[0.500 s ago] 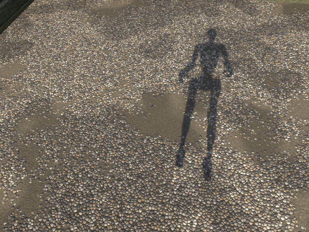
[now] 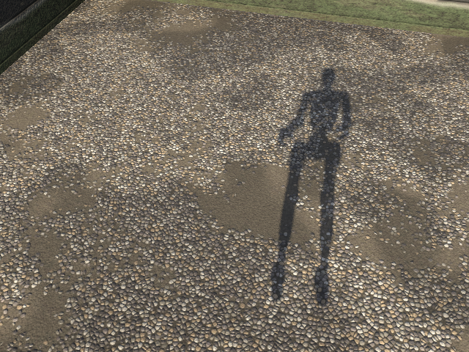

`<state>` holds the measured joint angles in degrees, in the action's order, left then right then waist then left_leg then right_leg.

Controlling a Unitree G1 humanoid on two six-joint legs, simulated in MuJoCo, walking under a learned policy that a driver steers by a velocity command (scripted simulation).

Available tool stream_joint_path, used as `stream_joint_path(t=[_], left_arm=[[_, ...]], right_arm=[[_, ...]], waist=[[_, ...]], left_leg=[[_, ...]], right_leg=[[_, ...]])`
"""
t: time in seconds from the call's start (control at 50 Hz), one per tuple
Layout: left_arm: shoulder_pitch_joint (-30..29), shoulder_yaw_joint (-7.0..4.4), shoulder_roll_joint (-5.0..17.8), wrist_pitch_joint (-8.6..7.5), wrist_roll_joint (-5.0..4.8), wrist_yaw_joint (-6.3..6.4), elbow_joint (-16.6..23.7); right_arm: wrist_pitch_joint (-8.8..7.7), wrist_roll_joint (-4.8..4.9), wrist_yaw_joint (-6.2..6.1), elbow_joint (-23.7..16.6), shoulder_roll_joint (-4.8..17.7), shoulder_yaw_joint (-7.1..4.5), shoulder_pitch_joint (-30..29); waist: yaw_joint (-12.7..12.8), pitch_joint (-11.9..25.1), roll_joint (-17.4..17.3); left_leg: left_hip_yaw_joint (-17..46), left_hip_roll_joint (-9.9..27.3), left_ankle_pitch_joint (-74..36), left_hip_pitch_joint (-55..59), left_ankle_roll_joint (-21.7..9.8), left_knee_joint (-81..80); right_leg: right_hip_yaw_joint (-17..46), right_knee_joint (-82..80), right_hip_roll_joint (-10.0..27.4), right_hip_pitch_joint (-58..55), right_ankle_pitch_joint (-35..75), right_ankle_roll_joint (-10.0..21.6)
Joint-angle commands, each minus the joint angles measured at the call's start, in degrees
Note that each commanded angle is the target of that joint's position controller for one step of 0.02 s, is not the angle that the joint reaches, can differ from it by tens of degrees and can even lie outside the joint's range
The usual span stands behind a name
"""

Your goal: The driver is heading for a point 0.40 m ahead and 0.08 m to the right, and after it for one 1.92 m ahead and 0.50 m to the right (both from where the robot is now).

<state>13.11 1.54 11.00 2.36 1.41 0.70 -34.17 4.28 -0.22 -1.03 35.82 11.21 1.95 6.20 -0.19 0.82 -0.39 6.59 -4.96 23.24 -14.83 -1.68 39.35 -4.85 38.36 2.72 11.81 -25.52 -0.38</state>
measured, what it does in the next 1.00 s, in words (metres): stands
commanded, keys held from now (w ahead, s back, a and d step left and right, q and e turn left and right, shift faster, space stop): w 1.00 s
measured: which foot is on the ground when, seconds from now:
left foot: down 0.00-1.00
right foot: down 0.00-1.00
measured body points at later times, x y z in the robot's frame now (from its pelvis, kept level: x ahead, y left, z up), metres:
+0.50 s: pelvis +0.00 +0.00 +0.00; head -0.02 +0.00 +0.45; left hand +0.16 +0.20 -0.10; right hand +0.19 -0.19 -0.08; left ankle -0.03 +0.10 -0.72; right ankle -0.05 -0.12 -0.72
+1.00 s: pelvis +0.00 +0.00 +0.00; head -0.01 +0.00 +0.45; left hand +0.15 +0.20 -0.10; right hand +0.19 -0.20 -0.09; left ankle -0.03 +0.10 -0.72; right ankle -0.05 -0.12 -0.72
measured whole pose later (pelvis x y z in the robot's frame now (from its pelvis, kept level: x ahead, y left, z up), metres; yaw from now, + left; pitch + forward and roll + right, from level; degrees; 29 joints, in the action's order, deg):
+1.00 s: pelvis +0.00 +0.00 +0.00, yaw +0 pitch -1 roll +0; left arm 13.3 2.7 8.6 3.5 1.5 1.0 -34.2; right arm 3.9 -0.4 -1.7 35.6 8.8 3.2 6.3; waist -0.5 1.3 -0.2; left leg 2.4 -2.9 24.1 -15.5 -1.8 40.5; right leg -5.0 39.2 2.2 12.1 -26.2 -0.1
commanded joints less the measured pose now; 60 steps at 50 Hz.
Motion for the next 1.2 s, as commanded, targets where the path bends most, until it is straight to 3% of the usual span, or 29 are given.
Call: stream_joint_path(t=[0.02, 0.06, 0.08, 0.12, 0.22, 0.24, 0.26, 0.3, 0.34, 0.4, 0.62, 1.1, 1.12, 1.14, 1.16, 1.2], left_arm=[[-1.4, -1.24, 4.2, 0.2, 0.08, 0.6, 4.4], [-1.1, -1.27, 4.2, 0.37, 0.02, 0.67, 4.3], [-3.2, -1.29, 5.1, 1.28, -0.13, 0.72, 5.1], [-1.7, -1.65, 5.2, 1.69, 0.26, 0.69, 4.7], [-3.6, -1.35, 3.2, 1.87, 0.11, 0.71, 4.9], [-1.7, -1.1, 2.1, 1.02, 0.15, 0.66, 4.2], [-2.3, -0.7, 1.5, 0.9, 0.13, 0.71, 4.2], [-2.5, -0.37, 1.0, 0.91, 0.17, 0.61, 4.4], [-4.4, -0.27, 0.9, 0.98, -0.37, 0.31, 5.0], [-4.3, -0.13, 1.1, 0.72, -0.27, 0.23, 5.2], [-3.6, 0.27, 0.8, 0.0, -0.06, 0.27, 5.1], [-1.9, 0.06, 1.5, 0.26, 0.04, 0.49, 4.6], [-4.1, -0.06, 2.4, 1.06, -0.14, 0.56, 5.5], [-3.7, -0.48, 3.1, 1.27, 0.1, 0.54, 5.3], [-0.8, -0.41, 2.0, 0.5, 0.2, 0.55, 4.4], [-2.3, 0.08, 0.9, 0.4, 0.04, 0.56, 4.7]], right_arm=[[-0.71, 0.16, -0.26, -5.4, 3.9, -1.05, -4.7], [-0.56, 0.1, -0.54, -5.2, 4.0, -1.05, -4.2], [-0.77, -0.61, 0.15, -6.1, 4.2, -1.15, -6.5], [-1.23, -0.87, 0.15, -5.3, 3.6, -1.12, -5.4], [-1.25, -0.64, -0.02, -4.6, 2.5, -0.84, -6.3], [-0.98, 0.23, -0.88, -3.5, 2.1, -0.59, -4.2], [-0.67, 0.18, -1.08, -3.9, 2.3, -0.54, -5.1], [-0.37, 0.58, -1.03, -4.3, 2.8, -0.7, -5.6], [-0.45, 0.33, -0.62, -4.9, 2.3, -0.32, -6.8], [-0.81, 0.2, -0.34, -5.4, 2.1, -0.17, -7.0], [-1.35, -0.23, -0.44, -5.8, 1.1, 0.19, -5.9], [-1.32, -0.2, -0.89, -5.3, 1.2, 0.21, -4.8], [-1.6, -0.91, -0.09, -6.3, 1.2, 0.08, -6.8], [-1.8, -1.39, 0.08, -5.7, 1.1, 0.02, -5.3], [-1.79, -0.34, -0.78, -4.3, 1.0, 0.15, -2.6], [-1.51, 0.07, -1.05, -5.0, 0.9, 0.21, -5.2]], waist=[[-0.1, 4.3, 2.0], [-0.2, 4.6, 1.3], [-1.2, 1.1, 2.0], [-0.8, 5.4, 1.9], [-1.0, 7.9, 0.5], [0.1, 11.4, -0.5], [-0.1, 8.5, -1.0], [-0.6, 6.3, -1.2], [-0.3, 2.9, -0.5], [-0.2, 1.9, -0.1], [-0.5, 1.8, 0.0], [-0.3, 3.1, 0.3], [-1.6, 0.1, 1.2], [-1.8, 3.0, 1.8], [-0.2, 8.8, 0.8], [-0.1, 4.9, -0.1]], left_leg=[[-0.2, 2.1, -28.4, -2.3, -1.8, -2.5], [-0.3, 2.2, -31.2, -1.8, -1.9, -1.8], [-2.4, 2.7, -38.2, -3.9, -1.8, 0.1], [-2.9, 2.9, -39.2, -1.9, -1.8, -0.4], [-4.1, 4.4, -42.4, 2.1, -2.4, -1.4], [-1.9, 4.3, -34.6, 4.1, -2.4, -2.7], [-1.7, 4.7, -34.4, 3.7, -2.6, -3.0], [-0.6, 5.0, -27.8, -0.5, -2.7, -4.3], [-1.0, 4.6, -21.4, -3.7, -2.0, -5.8], [-1.0, 4.4, -17.7, -4.7, -1.8, -6.2], [-1.2, 4.2, -13.5, -4.9, -1.3, -7.2], [-2.5, 4.1, -21.3, -2.8, -1.5, -4.3], [-4.4, 4.5, -29.1, -3.7, -1.6, -2.3], [-4.5, 4.4, -30.7, -2.9, -1.5, -2.3], [-3.0, 4.2, -24.2, -0.4, -1.5, -3.6], [-2.4, 4.4, -22.9, -1.6, -1.6, -4.3]], right_leg=[[0.5, -1.1, 0.9, -5.7, 28.8, 2.4], [0.3, -0.4, 0.6, -5.5, 29.6, 2.2], [1.7, 0.2, 2.6, -3.9, 40.9, 2.3], [1.8, 1.4, 2.9, -5.6, 44.4, 2.1], [0.5, 1.4, 1.1, -4.1, 36.8, 0.6], [-0.7, 0.5, -0.7, -5.2, 24.7, 0.3], [-0.6, -0.3, -0.7, -4.0, 22.8, 0.5], [-0.4, -1.2, -0.5, -4.2, 19.3, 1.0], [0.3, -2.2, 0.0, -2.2, 15.8, 1.1], [0.9, -2.9, 0.4, -1.5, 14.6, 1.3], [2.0, -4.2, 0.5, -1.9, 13.3, 1.7], [1.8, -3.0, 0.4, -3.1, 21.5, 2.0], [3.4, -2.6, 2.3, -1.2, 32.6, 2.1], [3.3, -1.8, 2.5, -2.9, 35.2, 2.1], [1.4, -1.6, 0.5, -6.2, 24.5, 1.7], [1.2, -2.7, 0.1, -3.7, 20.4, 1.5]])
